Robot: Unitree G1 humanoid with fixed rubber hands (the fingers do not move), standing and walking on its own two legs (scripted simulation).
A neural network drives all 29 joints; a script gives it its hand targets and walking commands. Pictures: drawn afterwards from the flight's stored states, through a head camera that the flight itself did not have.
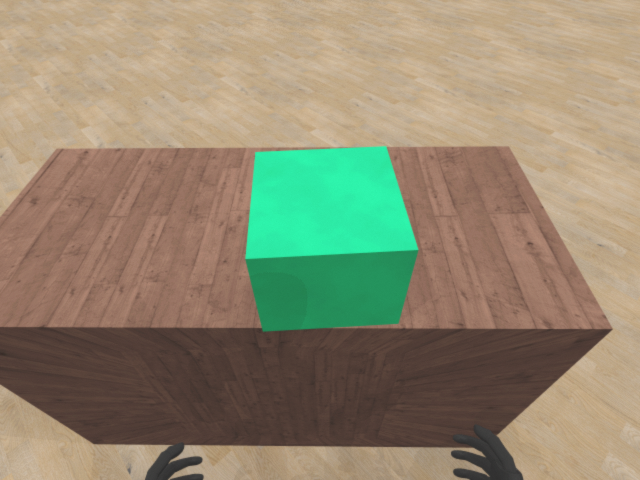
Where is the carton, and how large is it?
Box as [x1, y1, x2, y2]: [245, 146, 417, 331]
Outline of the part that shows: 385,146 255,152 245,259 263,331 398,323 417,253 417,247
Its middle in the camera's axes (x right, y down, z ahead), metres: +0.01 -0.01 +0.64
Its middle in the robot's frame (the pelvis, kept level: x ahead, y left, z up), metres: +0.49 +0.02 +0.01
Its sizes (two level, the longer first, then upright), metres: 0.236 0.223 0.185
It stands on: a pedestal, 0.69 m high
